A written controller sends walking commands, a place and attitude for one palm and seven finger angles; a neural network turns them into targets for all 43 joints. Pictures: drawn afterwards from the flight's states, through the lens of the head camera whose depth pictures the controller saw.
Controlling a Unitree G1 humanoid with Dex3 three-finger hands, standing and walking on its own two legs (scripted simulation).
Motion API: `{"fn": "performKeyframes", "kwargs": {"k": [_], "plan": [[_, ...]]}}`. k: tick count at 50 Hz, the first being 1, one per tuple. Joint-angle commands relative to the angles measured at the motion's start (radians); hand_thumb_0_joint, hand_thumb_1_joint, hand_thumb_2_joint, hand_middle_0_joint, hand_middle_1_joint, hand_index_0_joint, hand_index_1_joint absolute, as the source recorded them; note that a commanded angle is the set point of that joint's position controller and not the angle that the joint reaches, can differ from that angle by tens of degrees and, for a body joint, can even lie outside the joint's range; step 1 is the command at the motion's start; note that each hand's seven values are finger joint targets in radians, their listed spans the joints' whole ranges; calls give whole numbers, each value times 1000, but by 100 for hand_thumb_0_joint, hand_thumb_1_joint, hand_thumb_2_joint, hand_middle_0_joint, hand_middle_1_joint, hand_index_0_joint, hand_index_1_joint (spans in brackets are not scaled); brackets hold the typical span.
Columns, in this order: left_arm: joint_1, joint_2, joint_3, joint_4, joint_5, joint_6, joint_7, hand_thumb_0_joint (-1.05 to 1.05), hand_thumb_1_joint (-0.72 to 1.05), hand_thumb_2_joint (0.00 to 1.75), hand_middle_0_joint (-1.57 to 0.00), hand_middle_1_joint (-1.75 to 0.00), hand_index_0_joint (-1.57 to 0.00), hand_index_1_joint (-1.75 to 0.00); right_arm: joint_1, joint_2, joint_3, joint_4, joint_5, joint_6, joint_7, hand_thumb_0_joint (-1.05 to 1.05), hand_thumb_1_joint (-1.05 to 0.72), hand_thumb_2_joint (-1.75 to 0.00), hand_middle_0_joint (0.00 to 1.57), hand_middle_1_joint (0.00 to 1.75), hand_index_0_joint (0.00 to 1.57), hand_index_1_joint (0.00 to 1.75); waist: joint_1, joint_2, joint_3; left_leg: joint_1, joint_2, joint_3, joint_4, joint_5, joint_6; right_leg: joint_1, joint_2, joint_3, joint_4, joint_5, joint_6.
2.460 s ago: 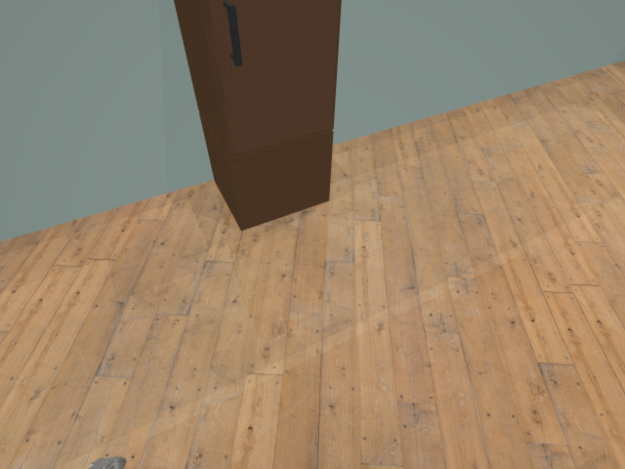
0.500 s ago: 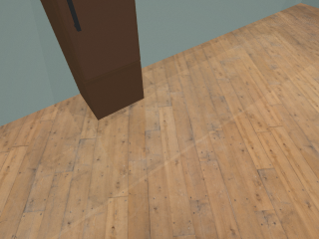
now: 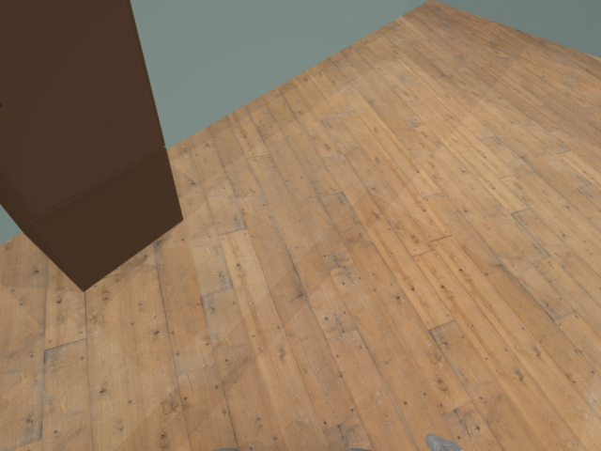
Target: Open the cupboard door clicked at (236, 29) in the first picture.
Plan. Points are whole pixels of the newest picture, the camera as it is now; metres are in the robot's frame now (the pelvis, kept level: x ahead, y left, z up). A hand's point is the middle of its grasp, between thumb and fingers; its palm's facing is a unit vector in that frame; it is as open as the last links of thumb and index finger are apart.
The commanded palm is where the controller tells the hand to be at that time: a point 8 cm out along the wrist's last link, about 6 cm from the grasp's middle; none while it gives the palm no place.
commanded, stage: walk to a spot facing it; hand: left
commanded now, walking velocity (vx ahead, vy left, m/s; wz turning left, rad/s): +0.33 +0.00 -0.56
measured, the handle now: out of the picture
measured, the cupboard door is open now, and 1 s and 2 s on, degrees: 0 0 0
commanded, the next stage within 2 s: turn to face it in 1.22 s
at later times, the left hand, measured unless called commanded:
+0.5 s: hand (272, 296) +0.41 +0.08 -0.17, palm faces -0.34 -0.93 -0.15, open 7.4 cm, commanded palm none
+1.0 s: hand (247, 250) +0.51 +0.15 -0.18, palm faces -0.42 -0.88 -0.20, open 7.4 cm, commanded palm none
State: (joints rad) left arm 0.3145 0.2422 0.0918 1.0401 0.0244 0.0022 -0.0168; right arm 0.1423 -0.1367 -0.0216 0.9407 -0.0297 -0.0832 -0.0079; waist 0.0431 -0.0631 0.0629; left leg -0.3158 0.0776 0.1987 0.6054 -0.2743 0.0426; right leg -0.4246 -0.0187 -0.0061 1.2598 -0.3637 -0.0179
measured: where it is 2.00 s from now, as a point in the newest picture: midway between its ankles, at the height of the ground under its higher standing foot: (331, 374)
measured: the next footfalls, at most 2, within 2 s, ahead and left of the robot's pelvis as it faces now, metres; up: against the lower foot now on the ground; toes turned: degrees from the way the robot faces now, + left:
right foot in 0.44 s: +0.31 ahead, -0.13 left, +0.00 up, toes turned -23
left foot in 0.90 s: +0.54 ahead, +0.03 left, +0.00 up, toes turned -22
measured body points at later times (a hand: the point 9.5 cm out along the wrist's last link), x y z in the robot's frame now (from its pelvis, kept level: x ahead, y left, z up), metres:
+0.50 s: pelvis +0.21 -0.04 -0.02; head +0.27 -0.05 +0.43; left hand +0.42 +0.13 -0.16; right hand +0.04 -0.21 -0.16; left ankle +0.07 +0.11 -0.65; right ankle +0.27 -0.12 -0.73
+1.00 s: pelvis +0.41 -0.03 +0.00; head +0.44 -0.02 +0.45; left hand +0.54 +0.20 -0.16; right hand +0.43 -0.31 -0.10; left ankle +0.50 +0.04 -0.73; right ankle +0.29 -0.10 -0.65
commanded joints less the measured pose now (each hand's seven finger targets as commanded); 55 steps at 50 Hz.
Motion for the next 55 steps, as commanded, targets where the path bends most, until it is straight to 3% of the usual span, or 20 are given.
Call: {"fn": "performKeyframes", "kwargs": {"k": [1,8,15,18,20,21,22,23,24,27,29,39,42,43,44,45,46,49,51,55], "plan": [[30,-18,5,-91,14,9,-25,0,90,90,-20,-30,-20,-30,136,-129,-36,11,10,-18,-19,0,-90,-90,20,30,20,30,-12,197,-4,61,260,-179,-419,41,34,-178,-94,24,35,154,21],[-155,-23,-2,-162,17,22,-37,0,90,90,-20,-30,-20,-30,257,-143,-41,53,14,-25,-19,0,-90,-90,20,30,20,30,-40,134,30,265,259,-46,-420,277,49,-359,-115,-24,-158,281,50],[-361,-37,-21,-217,7,7,-42,0,90,90,-20,-30,-20,-30,366,-165,-39,93,0,-4,-21,0,-90,-90,20,30,20,30,-107,167,75,395,276,70,-357,530,54,-266,-56,-131,-506,209,4],[-307,-16,-17,-210,8,-2,-36,0,90,90,-20,-30,-20,-30,364,-190,-45,89,0,5,-20,0,-90,-90,20,30,20,30,-73,194,28,444,285,133,-210,869,40,-151,14,-184,-563,120,-44],[-126,29,-2,-163,13,-20,-29,0,90,90,-20,-30,-20,-30,332,-229,-53,70,6,9,-17,0,-90,-90,20,30,20,30,11,225,-103,410,266,163,78,1028,5,119,72,-214,-657,92,-84],[21,94,16,-119,14,-35,-23,0,90,90,-20,-30,-20,-30,317,-230,-50,51,18,11,-6,0,-90,-90,20,30,20,30,81,180,-209,207,255,164,322,857,-34,443,30,-160,-729,200,-115],[141,213,38,-99,10,-45,-7,0,90,90,-20,-30,-20,-30,315,-160,-40,8,36,10,4,0,-90,-90,20,30,20,30,118,-33,-331,-160,106,128,653,8,-86,757,-261,291,-744,390,-232],[179,278,48,-80,-20,-40,5,0,90,90,-20,-30,-20,-30,226,-136,-37,-32,34,3,-8,0,-90,-90,20,30,20,30,110,-66,-347,-372,17,-16,891,-347,-103,808,-416,555,-825,695,-331],[125,263,45,-104,-23,-40,11,0,90,90,-20,-30,-20,-30,214,-153,-43,-41,25,1,-12,0,-90,-90,20,30,20,30,83,-32,-313,-381,59,-156,907,-225,-93,706,-389,493,-862,633,-270],[-72,138,12,-143,-15,-53,23,0,90,90,-20,-30,-20,-30,190,-135,-48,-13,6,38,-7,0,-90,-90,20,30,20,30,-40,98,-81,-269,132,-180,742,-62,-102,250,-266,273,-961,400,-200],[-105,118,6,-141,-4,-63,20,0,90,90,-20,-30,-20,-30,248,-110,-44,8,1,56,-5,0,-90,-90,20,30,20,30,-89,25,-68,-211,124,-161,639,-42,-115,134,-207,172,-979,396,-174],[-16,145,18,-135,0,-56,13,0,90,90,-20,-30,-20,-30,-32,-115,-39,-113,10,37,17,0,-90,-90,20,30,20,30,-10,-82,-48,-149,16,-126,137,4,-115,185,-163,257,-926,366,-168],[-26,153,26,-142,-6,-41,16,0,90,90,-20,-30,-20,-30,-4,-146,-45,-108,16,28,4,0,-90,-90,20,30,20,30,-35,-71,-74,22,-19,-116,-61,40,-107,191,-143,275,-818,429,-129],[-40,134,24,-150,-11,-36,18,0,90,90,-20,-30,-20,-30,86,-182,-51,-79,13,22,-7,0,-90,-90,20,30,20,30,-79,-14,-111,210,3,-130,-182,110,-97,111,-91,236,-695,422,-90],[-4,75,17,-158,-24,-32,12,0,90,90,-20,-30,-20,-30,194,-289,-69,-56,-2,15,-17,0,-90,-90,20,30,20,30,-113,213,-220,446,237,-361,-232,231,-27,-50,32,129,-455,163,-24],[27,43,5,-173,-21,-36,6,0,90,90,-20,-30,-20,-30,259,-355,-76,-51,0,29,-13,0,-90,-90,20,30,20,30,-114,377,-251,499,469,-545,-253,376,81,-192,72,8,-170,-284,23],[25,83,11,-153,-8,-27,9,0,90,90,-20,-30,-20,-30,206,-302,-60,-62,6,35,-12,0,-90,-90,20,30,20,30,-107,277,-229,381,465,-500,-281,270,93,-189,20,47,-54,-259,31],[-31,64,20,-155,2,-1,-12,0,90,90,-20,-30,-20,-30,62,-207,-36,-92,5,37,-18,0,-90,-90,20,30,20,30,-46,238,-20,131,339,-270,-323,283,50,-187,-54,8,10,-84,57],[1,35,17,-148,-1,22,-16,0,90,90,-20,-30,-20,-30,59,-194,-34,-87,8,34,-22,0,-90,-90,20,30,20,30,-29,240,-56,134,290,-138,-302,414,36,-147,-56,-15,0,-12,70],[-45,12,17,-170,-2,43,-18,0,90,90,-20,-30,-20,-30,89,-201,-46,-65,10,38,-23,0,-90,-90,20,30,20,30,-39,237,-70,184,293,-54,-289,459,56,-153,-74,-48,-116,19,85]]}}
